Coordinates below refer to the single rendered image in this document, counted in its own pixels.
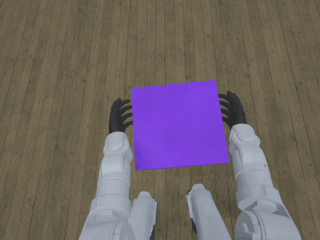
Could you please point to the robot left forearm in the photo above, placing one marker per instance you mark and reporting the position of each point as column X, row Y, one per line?
column 112, row 201

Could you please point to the robot right forearm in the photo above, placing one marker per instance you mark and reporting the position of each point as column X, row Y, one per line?
column 255, row 189

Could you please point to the robot thigh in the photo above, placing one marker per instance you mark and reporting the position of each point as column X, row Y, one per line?
column 208, row 221
column 143, row 217

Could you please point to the carton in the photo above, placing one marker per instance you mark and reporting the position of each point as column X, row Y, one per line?
column 178, row 125

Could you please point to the left robot hand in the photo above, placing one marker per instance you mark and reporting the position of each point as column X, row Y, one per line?
column 116, row 119

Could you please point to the right robot upper arm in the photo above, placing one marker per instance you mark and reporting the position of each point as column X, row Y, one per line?
column 254, row 224

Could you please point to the right robot thigh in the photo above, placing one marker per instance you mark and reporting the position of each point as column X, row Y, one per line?
column 208, row 221

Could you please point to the left robot upper arm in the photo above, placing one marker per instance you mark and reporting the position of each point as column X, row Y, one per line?
column 111, row 230

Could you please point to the right robot hand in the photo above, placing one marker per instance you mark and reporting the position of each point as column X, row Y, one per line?
column 235, row 112

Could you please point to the left robot thigh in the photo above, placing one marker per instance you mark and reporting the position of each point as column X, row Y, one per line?
column 143, row 217

